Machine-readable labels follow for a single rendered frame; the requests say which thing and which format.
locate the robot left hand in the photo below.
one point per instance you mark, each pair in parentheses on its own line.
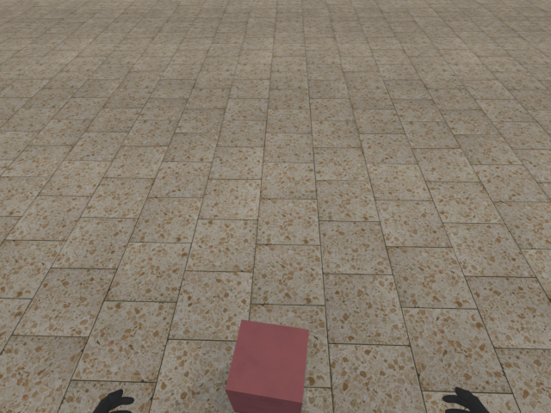
(113,400)

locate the carton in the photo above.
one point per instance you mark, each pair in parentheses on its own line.
(268,368)

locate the robot right hand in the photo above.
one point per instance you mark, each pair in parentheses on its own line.
(466,399)

